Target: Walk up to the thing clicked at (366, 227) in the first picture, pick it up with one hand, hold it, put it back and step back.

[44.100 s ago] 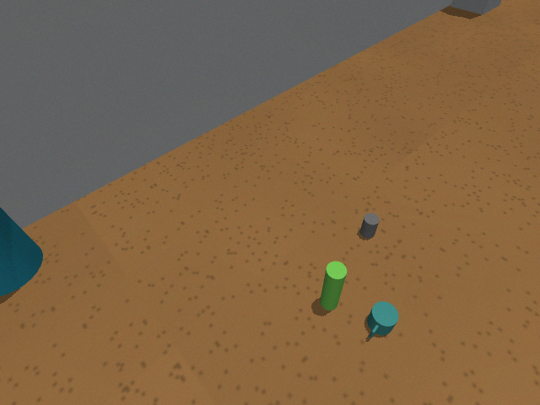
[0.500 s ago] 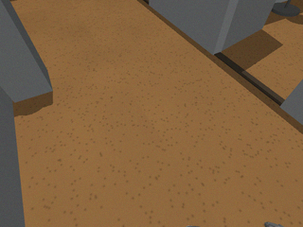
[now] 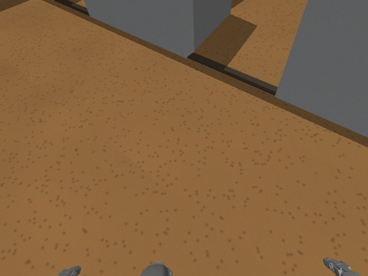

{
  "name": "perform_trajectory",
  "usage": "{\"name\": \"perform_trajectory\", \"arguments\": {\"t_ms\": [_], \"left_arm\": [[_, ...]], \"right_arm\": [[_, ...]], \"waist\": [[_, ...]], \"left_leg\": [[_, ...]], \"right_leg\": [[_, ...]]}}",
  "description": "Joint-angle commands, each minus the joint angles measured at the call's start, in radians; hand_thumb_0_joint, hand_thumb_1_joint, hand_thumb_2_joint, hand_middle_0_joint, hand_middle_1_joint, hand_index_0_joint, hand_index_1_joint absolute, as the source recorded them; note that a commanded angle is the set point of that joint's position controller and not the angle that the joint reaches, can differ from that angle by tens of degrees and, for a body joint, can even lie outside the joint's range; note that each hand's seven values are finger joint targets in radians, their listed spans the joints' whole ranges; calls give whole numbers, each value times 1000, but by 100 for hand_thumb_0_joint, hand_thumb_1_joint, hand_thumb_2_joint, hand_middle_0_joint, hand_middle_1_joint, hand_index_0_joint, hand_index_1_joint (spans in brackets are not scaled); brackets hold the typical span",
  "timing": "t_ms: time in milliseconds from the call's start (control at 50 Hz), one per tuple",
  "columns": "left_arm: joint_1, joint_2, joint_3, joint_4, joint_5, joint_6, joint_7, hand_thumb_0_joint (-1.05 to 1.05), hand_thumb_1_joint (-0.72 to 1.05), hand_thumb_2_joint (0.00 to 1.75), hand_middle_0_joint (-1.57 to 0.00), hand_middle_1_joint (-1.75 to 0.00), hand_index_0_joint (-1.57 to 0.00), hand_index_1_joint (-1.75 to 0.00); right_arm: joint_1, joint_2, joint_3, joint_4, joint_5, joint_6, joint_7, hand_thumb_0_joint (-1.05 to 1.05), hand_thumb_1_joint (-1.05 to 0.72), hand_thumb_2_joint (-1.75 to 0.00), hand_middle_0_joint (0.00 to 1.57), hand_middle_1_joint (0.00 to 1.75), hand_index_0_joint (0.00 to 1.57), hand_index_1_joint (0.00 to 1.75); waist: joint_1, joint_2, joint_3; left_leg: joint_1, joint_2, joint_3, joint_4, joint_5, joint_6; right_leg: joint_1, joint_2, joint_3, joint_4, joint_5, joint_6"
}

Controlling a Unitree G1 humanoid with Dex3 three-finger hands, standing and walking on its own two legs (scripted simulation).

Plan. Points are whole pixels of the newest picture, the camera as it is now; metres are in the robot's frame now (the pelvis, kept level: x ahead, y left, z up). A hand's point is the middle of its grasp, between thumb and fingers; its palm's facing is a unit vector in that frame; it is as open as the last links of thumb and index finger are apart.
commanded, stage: walk up
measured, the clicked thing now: out of the picture -0.44 -1.34 -0.71
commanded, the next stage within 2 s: none
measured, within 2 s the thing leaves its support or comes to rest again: neither
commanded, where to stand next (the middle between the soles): +0.03 -0.01 m, yaw -29 degrees
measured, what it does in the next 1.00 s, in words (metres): steps on the spot, turning right: left foot, then right foot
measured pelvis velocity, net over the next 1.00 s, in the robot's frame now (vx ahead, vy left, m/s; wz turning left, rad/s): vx -0.03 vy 0.06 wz -0.73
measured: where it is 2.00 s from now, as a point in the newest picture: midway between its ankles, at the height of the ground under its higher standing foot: outside the picture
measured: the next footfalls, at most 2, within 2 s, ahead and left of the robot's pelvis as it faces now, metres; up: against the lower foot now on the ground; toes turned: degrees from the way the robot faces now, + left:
left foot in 0.08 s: +0.12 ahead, +0.13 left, +0.00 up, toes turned -4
right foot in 0.50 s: +0.00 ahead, -0.12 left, +0.00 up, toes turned -18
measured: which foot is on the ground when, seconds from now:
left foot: up 0.00-0.06, down 0.08-0.54, up 0.56-1.00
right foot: down 0.00-0.10, up 0.12-0.48, down 0.50-1.00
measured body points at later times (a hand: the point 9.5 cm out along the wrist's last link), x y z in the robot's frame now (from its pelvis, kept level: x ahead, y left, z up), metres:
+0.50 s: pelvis +0.00 +0.01 -0.02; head +0.05 +0.00 +0.43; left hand +0.18 +0.30 -0.12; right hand +0.01 -0.33 -0.11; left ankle +0.08 +0.13 -0.73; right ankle -0.03 -0.11 -0.72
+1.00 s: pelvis -0.03 +0.06 +0.00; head -0.01 +0.01 +0.45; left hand +0.24 +0.24 -0.09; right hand -0.12 -0.29 -0.10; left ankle +0.08 +0.11 -0.72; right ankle -0.03 -0.10 -0.73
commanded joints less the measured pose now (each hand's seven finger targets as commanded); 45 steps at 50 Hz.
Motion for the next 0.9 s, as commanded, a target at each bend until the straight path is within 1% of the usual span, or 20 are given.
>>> {"name": "perform_trajectory", "arguments": {"t_ms": [0,40,60,80,120,200,260,360,460,480,500,520,540,560,620,640,660,700,760,880], "left_arm": [[-39,277,101,-130,4,-4,22,0,90,90,-20,-30,-20,-30],[-58,223,83,-148,-18,-2,31,0,90,90,-20,-30,-20,-30],[-33,175,70,-156,-31,-5,34,0,90,90,-20,-30,-20,-30],[66,149,61,-121,-22,2,44,0,90,90,-20,-30,-20,-30],[126,213,72,-67,-10,10,51,0,90,90,-20,-30,-20,-30],[48,234,102,-64,-27,20,16,0,90,90,-20,-30,-20,-30],[82,212,91,-57,-27,28,-1,0,90,90,-20,-30,-20,-30],[33,212,92,-56,-27,8,0,0,90,90,-20,-30,-20,-30],[128,221,109,16,-12,-9,8,0,90,90,-20,-30,-20,-30],[154,235,121,32,-5,-18,12,0,90,90,-20,-30,-20,-30],[138,295,140,27,6,-27,16,0,90,90,-20,-30,-20,-30],[97,356,148,-8,16,-36,20,0,90,90,-20,-30,-20,-30],[54,412,148,-28,20,-32,23,0,90,90,-20,-30,-20,-30],[39,387,145,-27,13,-28,23,0,90,90,-20,-30,-20,-30],[-37,288,123,-21,2,-32,37,0,90,90,-20,-30,-20,-30],[-23,286,122,-19,4,-34,37,0,90,90,-20,-30,-20,-30],[40,266,118,-51,3,-18,33,0,90,90,-20,-30,-20,-30],[114,276,122,-40,7,-27,41,0,90,90,-20,-30,-20,-30],[92,269,135,-60,2,-33,45,0,90,90,-20,-30,-20,-30],[69,262,135,-84,17,-24,42,0,90,90,-20,-30,-20,-30]], "right_arm": [[44,-147,-61,-88,-7,-41,-43,0,-90,-90,20,30,20,30],[116,-171,-73,-68,-25,-57,-47,0,-90,-90,20,30,20,30],[148,-254,-96,-77,-35,-64,-54,0,-90,-90,20,30,20,30],[99,-258,-91,-99,-26,-66,-56,0,-90,-90,20,30,20,30],[29,-286,-98,-107,-2,-71,-54,0,-90,-90,20,30,20,30],[21,-209,-61,-116,-18,-66,-55,0,-90,-90,20,30,20,30],[27,-228,-63,-127,-15,-69,-52,0,-90,-90,20,30,20,30],[45,-254,-65,-146,-28,-62,-31,0,-90,-90,20,30,20,30],[-2,-268,-66,-151,-16,-36,-23,0,-90,-90,20,30,20,30],[-7,-241,-57,-150,-9,-30,-23,0,-90,-90,20,30,20,30],[15,-186,-40,-149,-2,-22,-24,0,-90,-90,20,30,20,30],[24,-125,-17,-157,8,-13,-27,0,-90,-90,20,30,20,30],[-70,-191,-37,-163,6,-8,-48,0,-90,-90,20,30,20,30],[-65,-223,-48,-141,0,-14,-52,0,-90,-90,20,30,20,30],[33,-193,-40,-40,22,-12,-44,0,-90,-90,20,30,20,30],[33,-194,-35,-32,11,-14,-42,0,-90,-90,20,30,20,30],[-97,-175,-40,-88,-25,-9,-13,0,-90,-90,20,30,20,30],[-139,-189,-43,-104,-33,-8,-8,0,-90,-90,20,30,20,30],[-69,-202,-46,-55,-15,-9,-14,0,-90,-90,20,30,20,30],[-118,-186,-46,-60,-10,-9,-18,0,-90,-90,20,30,20,30]], "waist": [[-17,-239,-115],[-64,-114,-167],[-82,112,-238],[-15,156,-241],[1,140,-228],[-7,139,-139],[-6,138,-174],[-34,149,-180],[19,130,-188],[43,89,-192],[44,-117,-150],[24,-325,-86],[65,-299,-75],[51,-276,-59],[-6,-234,-95],[6,-248,-115],[27,-184,-118],[58,-189,-156],[33,-177,-267],[31,-209,-175]], "left_leg": [[210,-72,36,-152,70,47],[385,-44,-13,-372,271,65],[510,178,-259,-455,438,127],[534,368,-398,-460,668,169],[466,438,-417,-444,706,305],[321,215,-64,-409,690,189],[396,218,-27,-419,502,213],[368,274,11,-376,478,243],[212,284,39,-227,383,195],[154,255,65,-120,315,157],[18,166,121,56,136,101],[-196,9,140,207,-229,32],[-138,11,40,316,-304,20],[-82,34,7,321,-272,18],[-101,19,24,324,-119,17],[-87,7,33,316,-90,11],[-149,-58,21,313,-87,12],[-220,-50,-25,280,-81,12],[-218,-57,-59,164,-61,0],[18,-119,-60,-107,-94,7]], "right_leg": [[-140,-186,203,-9,661,-146],[-202,-121,160,135,519,-62],[-287,0,30,383,315,9],[-363,60,-22,521,-217,33],[-337,-37,-30,701,-252,47],[-317,-41,-34,706,-94,37],[-352,-50,-51,613,-45,53],[-274,-119,-148,338,-64,71],[-33,-83,-220,17,40,22],[36,-83,-172,-58,63,-1],[56,-171,35,-152,63,-42],[42,-371,400,-216,174,-134],[-105,-469,498,-239,242,-269],[-174,-456,489,-233,247,-274],[-50,-258,165,-122,302,-154],[-50,-237,176,-125,234,-152],[-19,-193,413,-196,277,-137],[144,-223,484,-206,332,-132],[337,-212,465,-188,327,-112],[88,-181,508,-238,266,-141]]}}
